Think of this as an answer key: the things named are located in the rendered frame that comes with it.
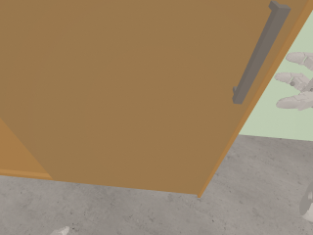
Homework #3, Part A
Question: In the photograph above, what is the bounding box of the robot right upper arm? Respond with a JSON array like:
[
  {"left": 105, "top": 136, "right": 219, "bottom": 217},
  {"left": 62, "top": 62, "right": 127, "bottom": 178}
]
[{"left": 299, "top": 181, "right": 313, "bottom": 228}]

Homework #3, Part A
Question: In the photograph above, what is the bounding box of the handle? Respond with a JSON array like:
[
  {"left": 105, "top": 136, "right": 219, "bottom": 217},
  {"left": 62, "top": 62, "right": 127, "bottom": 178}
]
[{"left": 232, "top": 0, "right": 291, "bottom": 105}]

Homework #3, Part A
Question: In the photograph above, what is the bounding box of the wardrobe door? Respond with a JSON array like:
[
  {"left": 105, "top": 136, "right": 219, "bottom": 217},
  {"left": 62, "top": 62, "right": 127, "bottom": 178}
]
[
  {"left": 0, "top": 118, "right": 48, "bottom": 174},
  {"left": 0, "top": 0, "right": 307, "bottom": 195}
]

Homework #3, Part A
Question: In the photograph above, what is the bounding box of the right robot hand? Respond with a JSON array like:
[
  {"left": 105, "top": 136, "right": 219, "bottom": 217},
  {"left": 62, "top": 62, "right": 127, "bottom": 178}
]
[{"left": 274, "top": 52, "right": 313, "bottom": 111}]

